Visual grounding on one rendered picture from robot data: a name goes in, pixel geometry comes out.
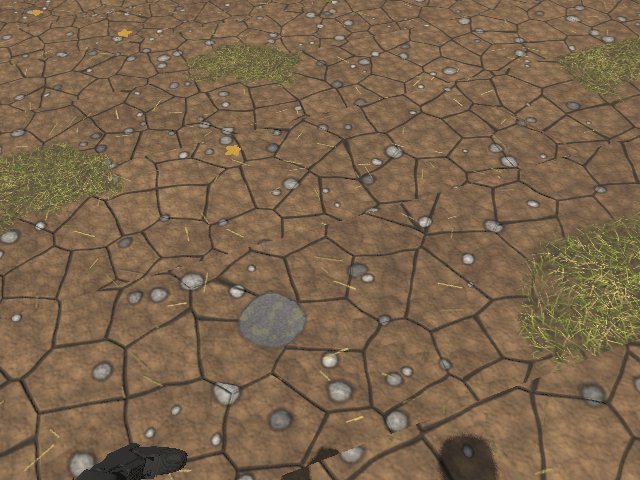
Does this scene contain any robot left hand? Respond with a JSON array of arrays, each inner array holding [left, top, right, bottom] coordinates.
[[72, 443, 188, 480]]

